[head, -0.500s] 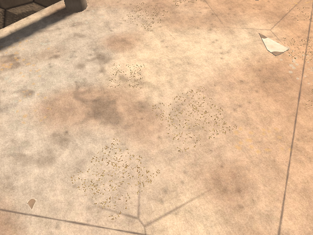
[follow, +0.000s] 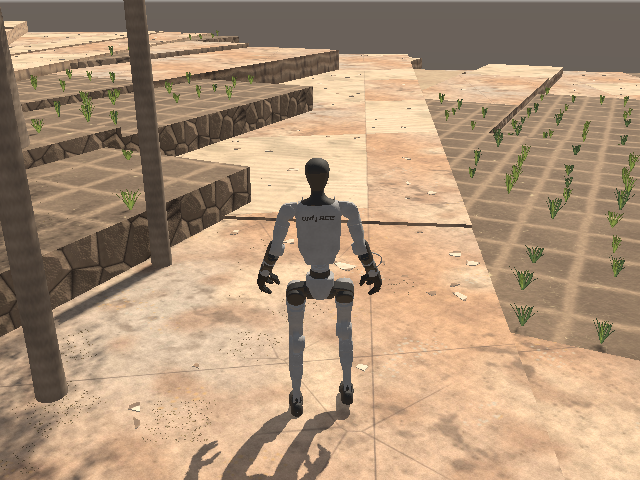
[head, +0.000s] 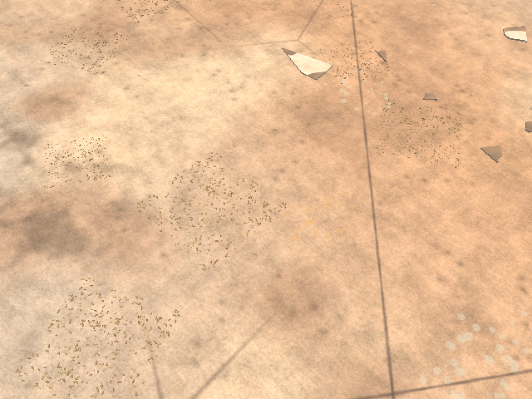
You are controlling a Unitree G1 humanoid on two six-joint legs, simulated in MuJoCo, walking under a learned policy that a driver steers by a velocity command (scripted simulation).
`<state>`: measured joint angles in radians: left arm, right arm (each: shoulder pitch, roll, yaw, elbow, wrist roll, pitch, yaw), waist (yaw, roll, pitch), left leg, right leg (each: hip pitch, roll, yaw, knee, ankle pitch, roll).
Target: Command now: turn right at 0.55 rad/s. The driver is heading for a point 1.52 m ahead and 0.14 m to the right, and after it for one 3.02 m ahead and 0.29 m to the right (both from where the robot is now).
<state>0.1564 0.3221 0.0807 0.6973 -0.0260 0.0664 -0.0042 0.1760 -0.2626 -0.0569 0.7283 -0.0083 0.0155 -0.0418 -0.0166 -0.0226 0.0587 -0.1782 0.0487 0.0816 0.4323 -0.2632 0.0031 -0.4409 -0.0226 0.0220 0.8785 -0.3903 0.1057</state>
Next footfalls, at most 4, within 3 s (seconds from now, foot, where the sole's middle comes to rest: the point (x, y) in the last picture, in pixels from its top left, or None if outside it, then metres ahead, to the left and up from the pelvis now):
0.12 right None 0.04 -0.14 -0.78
0.58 left None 0.23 0.06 -0.78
1.04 right None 0.45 -0.29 -0.78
1.60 left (322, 273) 0.81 -0.16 -0.78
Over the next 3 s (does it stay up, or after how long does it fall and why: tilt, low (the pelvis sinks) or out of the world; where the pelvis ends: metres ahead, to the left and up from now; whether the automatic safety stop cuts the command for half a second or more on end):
stays up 1.35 -0.09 0.00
